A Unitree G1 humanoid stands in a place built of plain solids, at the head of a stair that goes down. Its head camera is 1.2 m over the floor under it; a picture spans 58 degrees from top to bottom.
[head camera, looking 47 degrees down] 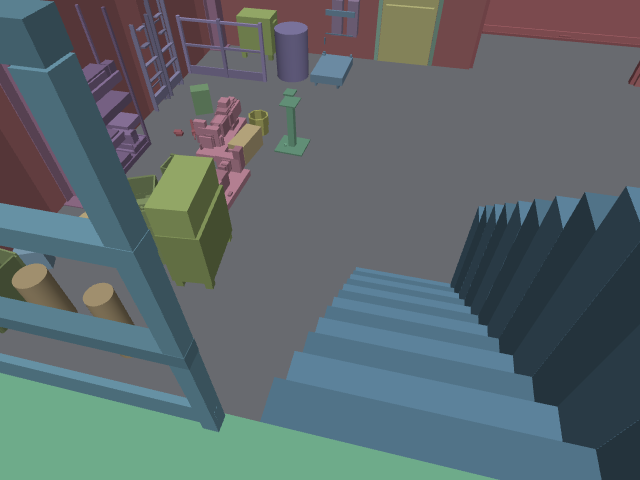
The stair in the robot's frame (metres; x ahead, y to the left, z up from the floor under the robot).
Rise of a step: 0.21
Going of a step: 0.22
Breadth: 1.05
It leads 13 degrees to the right of straight ahead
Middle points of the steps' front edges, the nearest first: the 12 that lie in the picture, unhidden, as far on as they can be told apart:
0.33 -0.30 0.00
0.55 -0.35 -0.21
0.77 -0.40 -0.42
0.99 -0.45 -0.63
1.21 -0.51 -0.84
1.43 -0.56 -1.05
1.64 -0.61 -1.26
1.86 -0.66 -1.47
2.08 -0.71 -1.68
2.30 -0.76 -1.90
2.52 -0.81 -2.11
2.73 -0.86 -2.32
